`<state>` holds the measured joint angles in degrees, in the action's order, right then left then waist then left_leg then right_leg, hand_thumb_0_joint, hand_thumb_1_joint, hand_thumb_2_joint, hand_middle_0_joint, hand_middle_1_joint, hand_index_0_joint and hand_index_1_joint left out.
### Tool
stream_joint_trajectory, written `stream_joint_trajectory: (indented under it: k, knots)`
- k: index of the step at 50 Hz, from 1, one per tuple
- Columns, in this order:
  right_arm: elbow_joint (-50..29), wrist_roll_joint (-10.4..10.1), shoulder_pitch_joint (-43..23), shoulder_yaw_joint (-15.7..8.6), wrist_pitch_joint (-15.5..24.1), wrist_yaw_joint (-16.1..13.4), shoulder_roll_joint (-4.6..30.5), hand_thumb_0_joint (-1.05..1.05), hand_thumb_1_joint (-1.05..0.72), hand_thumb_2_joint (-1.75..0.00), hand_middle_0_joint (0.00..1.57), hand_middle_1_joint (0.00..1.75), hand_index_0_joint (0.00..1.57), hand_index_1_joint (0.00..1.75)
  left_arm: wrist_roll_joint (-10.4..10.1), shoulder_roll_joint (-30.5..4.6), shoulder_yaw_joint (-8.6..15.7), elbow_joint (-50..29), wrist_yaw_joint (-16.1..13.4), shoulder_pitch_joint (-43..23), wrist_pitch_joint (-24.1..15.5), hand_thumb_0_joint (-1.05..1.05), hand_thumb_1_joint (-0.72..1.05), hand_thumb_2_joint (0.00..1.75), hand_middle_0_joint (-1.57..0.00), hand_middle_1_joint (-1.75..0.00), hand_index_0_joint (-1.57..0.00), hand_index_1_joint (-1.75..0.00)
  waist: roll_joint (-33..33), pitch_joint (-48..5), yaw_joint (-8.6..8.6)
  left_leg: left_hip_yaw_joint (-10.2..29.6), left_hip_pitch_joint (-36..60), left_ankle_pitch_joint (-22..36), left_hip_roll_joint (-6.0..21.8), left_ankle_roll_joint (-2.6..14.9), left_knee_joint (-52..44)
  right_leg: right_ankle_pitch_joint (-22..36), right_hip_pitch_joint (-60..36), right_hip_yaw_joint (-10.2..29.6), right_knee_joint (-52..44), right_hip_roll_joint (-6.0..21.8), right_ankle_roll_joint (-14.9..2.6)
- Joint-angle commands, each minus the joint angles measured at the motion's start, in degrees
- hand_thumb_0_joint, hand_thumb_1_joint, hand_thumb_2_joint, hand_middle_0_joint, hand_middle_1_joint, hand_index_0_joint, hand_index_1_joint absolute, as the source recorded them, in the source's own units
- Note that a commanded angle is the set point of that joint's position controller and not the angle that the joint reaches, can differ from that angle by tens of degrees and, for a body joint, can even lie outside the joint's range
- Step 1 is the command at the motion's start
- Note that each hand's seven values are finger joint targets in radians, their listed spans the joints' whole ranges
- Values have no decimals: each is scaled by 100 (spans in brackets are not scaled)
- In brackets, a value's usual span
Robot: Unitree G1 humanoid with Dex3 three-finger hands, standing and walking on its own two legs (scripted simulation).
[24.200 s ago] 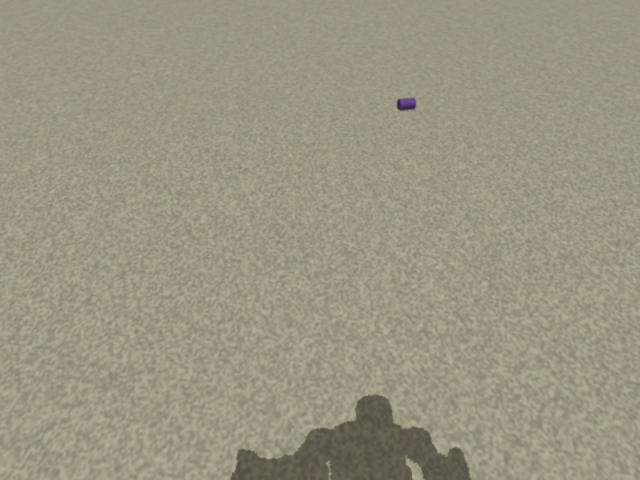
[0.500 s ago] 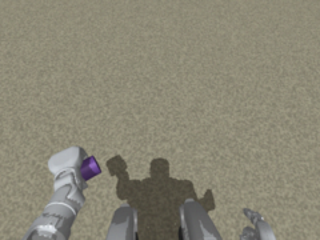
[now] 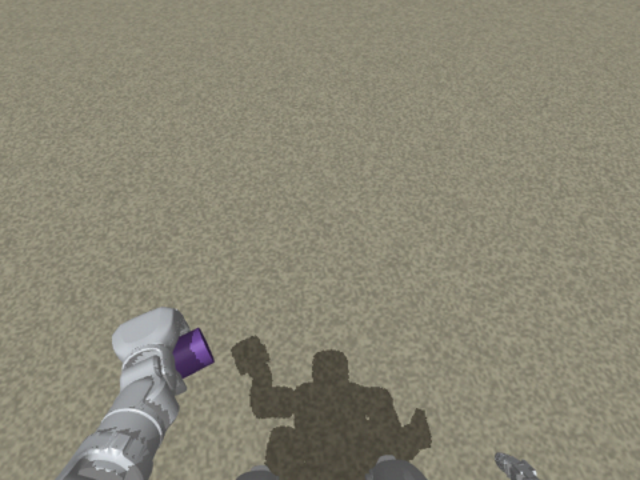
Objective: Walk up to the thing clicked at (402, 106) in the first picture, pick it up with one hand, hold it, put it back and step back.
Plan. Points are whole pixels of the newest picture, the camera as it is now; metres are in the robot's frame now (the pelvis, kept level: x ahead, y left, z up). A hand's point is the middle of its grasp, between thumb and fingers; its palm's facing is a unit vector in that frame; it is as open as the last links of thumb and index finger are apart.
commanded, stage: lift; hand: left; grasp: from above
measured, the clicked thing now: (177, 359) +0.32 +0.21 -0.12
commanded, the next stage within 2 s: hold in 0.04 s
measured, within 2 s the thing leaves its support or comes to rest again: neither
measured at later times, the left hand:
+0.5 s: hand (160, 344) +0.31 +0.21 -0.05, palm faces -0.40 -0.19 -0.90, open 8.8 cm
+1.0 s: hand (155, 351) +0.30 +0.21 -0.03, palm faces -0.40 -0.19 -0.90, open 8.8 cm
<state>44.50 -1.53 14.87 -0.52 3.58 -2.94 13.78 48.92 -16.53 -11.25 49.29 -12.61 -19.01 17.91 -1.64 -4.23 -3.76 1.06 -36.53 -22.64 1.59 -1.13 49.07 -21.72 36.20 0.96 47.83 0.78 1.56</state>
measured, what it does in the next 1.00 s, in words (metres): stands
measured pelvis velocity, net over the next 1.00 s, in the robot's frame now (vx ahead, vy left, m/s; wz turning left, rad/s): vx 0.00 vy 0.00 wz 0.00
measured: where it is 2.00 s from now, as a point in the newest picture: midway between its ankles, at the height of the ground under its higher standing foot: outside the picture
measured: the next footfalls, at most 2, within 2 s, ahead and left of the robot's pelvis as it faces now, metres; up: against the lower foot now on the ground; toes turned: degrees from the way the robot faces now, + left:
none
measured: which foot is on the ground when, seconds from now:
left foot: down 0.00-1.00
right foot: down 0.00-1.00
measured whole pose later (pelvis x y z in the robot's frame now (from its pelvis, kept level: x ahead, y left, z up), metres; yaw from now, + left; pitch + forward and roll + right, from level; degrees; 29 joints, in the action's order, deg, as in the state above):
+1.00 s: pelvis +0.00 +0.00 +0.03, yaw +0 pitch +2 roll +0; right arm 42.7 -1.6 11.4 -0.5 2.6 0.2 14.7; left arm 50.8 -15.0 -14.6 42.3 -6.3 -16.4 22.2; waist -2.4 -1.6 -1.1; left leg 0.4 -19.3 -16.4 1.3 -1.2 33.6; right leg -16.1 19.7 1.2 33.8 1.2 1.4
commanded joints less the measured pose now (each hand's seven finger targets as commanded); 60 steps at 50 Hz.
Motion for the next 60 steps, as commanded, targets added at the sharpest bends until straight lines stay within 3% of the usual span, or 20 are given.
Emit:
stream_joint_trajectory:
  k: [1, 2, 5, 7, 13, 15, 18, 22, 24, 25, 30, 39, 41, 43, 47, 48, 50, 60]
  knots:
    - [-547, -40, -5, -278, 210, -49, 795, 0, -91, -90, 20, 30, 20, 30, 177, -981, 245, -1130, -290, -2108, 0, 0, 83, 69, -138, -30, -128, -40, -116, -1772, -34, -138, 1444, 1467, -210, 80, -929, 1399, -953, -230, -944, -192, -154]
    - [-543, -49, -7, -300, 208, -37, 822, 0, -90, -90, 20, 30, 20, 30, 197, -1088, 318, -1079, -301, -2013, 11, 0, 84, 70, -138, -30, -129, -40, -71, -1741, 10, -163, 1468, 1461, -218, 77, -981, 1394, -1028, -222, -997, -189, -155]
    - [-546, -40, -104, -291, 197, 2, 795, 0, -91, -90, 20, 30, 20, 30, 196, -916, 190, -1067, -243, -2126, 33, 0, 85, 70, -138, -32, -129, -42, -112, -1656, 2, -145, 1579, 1551, -218, 57, -1120, 1456, -1114, -226, -1086, -192, -158]
    - [-600, -53, -140, -309, 197, 36, 826, 0, -91, -91, 20, 30, 20, 30, 198, -1046, 281, -1105, -232, -2074, 37, 0, 81, 70, -137, -30, -127, -40, -151, -1640, 88, -152, 1673, 1556, -222, 37, -1230, 1416, -1241, -245, -1142, -185, -176]
    - [-655, -63, -264, -307, 161, 95, 852, 0, -91, -90, 20, 30, 20, 30, 280, -957, 171, -1120, -109, -2199, 142, 0, 81, 64, -134, -29, -125, -38, -20, -1526, 73, -158, 1861, 1631, -236, 46, -1425, 1518, -1447, -206, -1348, -186, -152]
    - [-667, -62, -283, -315, 167, 119, 848, 0, -91, -90, 20, 30, 20, 30, 268, -1038, 230, -1164, -84, -2126, 166, 0, 81, 61, -132, -28, -124, -37, -87, -1604, 159, -168, 1937, 1778, -233, 31, -1469, 1631, -1574, -210, -1357, -190, -161]
    - [-688, -64, -332, -294, 164, 141, 826, 0, -91, -90, 20, 30, 20, 30, 303, -884, 118, -1267, -28, -2120, 191, 0, 80, 61, -132, -29, -124, -37, 14, -1491, 95, -172, 1964, 1887, -240, 52, -1497, 1772, -1632, -170, -1412, -188, -139]
    - [-722, -59, -385, -313, 156, 168, 848, 0, -91, -90, 20, 30, 20, 30, 310, -1028, 185, -1513, 7, -2219, 245, 0, 82, 62, -133, -30, -125, -38, -92, -1629, 164, -191, 2123, 2093, -237, 42, -1554, 1957, -1808, -171, -1458, -189, -141]
    - [-744, -57, -393, -288, 154, 185, 833, 0, -91, -90, 20, 30, 20, 30, 308, -835, 76, -1368, 50, -2079, 302, 0, 81, 61, -132, -31, -124, -38, 87, -1446, 93, -191, 2088, 2019, -247, 64, -1599, 1928, -1855, -165, -1528, -180, -125]
    - [-749, -55, -425, -292, 152, 186, 826, 0, -91, -90, 20, 30, 20, 30, 301, -927, 111, -1531, 57, -2198, 297, 0, 81, 61, -132, -30, -125, -38, 8, -1446, 167, -184, 2101, 2002, -249, 74, -1638, 1916, -1900, -170, -1565, -175, -126]
    - [-807, -52, -489, -290, 140, 213, 817, 0, -91, -90, 20, 30, 20, 30, 366, -988, 135, -1663, 164, -2023, 293, 0, 82, 61, -133, -29, -125, -37, 62, -1561, 218, -210, 2166, 2104, -275, 104, -1692, 2058, -2115, -133, -1616, -152, -106]
    - [-860, -40, -609, -266, 145, 238, 817, 0, -91, -90, 20, 30, 20, 30, 394, -877, 49, -1763, 272, -1979, 377, 0, 81, 62, -131, -33, -124, -40, 85, -1358, 195, -191, 2300, 2033, -244, 100, -1855, 1939, -2138, -173, -1762, -175, -114]
    - [-876, -47, -650, -267, 150, 238, 822, 0, -91, -90, 20, 30, 20, 30, 366, -1009, 147, -1804, 269, -1957, 382, 0, 81, 60, -130, -33, -124, -39, -5, -1336, 223, -222, 2332, 1950, -254, 93, -1893, 1859, -2150, -174, -1811, -168, -120]
    - [-902, -46, -701, -243, 152, 243, 787, 0, -91, -90, 20, 30, 20, 30, 402, -866, 18, -1881, 297, -2000, 408, 0, 81, 61, -128, -35, -123, -41, 24, -1279, 218, -207, 2309, 1863, -261, 95, -1920, 1775, -2156, -162, -1861, -162, -114]
    - [-937, -52, -758, -245, 165, 246, 793, 0, -91, -90, 20, 30, 20, 30, 392, -975, 86, -2113, 338, -2040, 406, 0, 81, 61, -129, -35, -123, -41, -109, -1386, 290, -202, 2384, 1896, -246, 84, -1958, 1775, -2224, -160, -1859, -168, -130]
    - [-940, -50, -764, -234, 159, 250, 788, 0, -91, -90, 20, 30, 20, 30, 433, -911, 47, -1884, 363, -1814, 449, 0, 80, 61, -130, -33, -123, -40, 64, -1285, 255, -185, 2371, 1918, -239, 96, -1972, 1791, -2220, -183, -1876, -180, -122]
    - [-978, -60, -800, -244, 159, 249, 797, 0, -91, -90, 20, 30, 20, 30, 408, -963, 64, -2203, 391, -2014, 424, 0, 79, 61, -129, -33, -123, -40, -32, -1351, 269, -220, 2413, 1904, -255, 112, -1987, 1817, -2257, -162, -1905, -160, -117]
    - [-1104, -52, -986, -175, 189, 238, 778, 0, -91, -91, 20, 30, 20, 30, 432, -960, 18, -2275, 552, -1711, 517, 0, 74, 60, -124, -35, -118, -41, -16, -1055, 294, -178, 2417, 1460, -223, 94, -2174, 1326, -2206, -213, -2052, -181, -130]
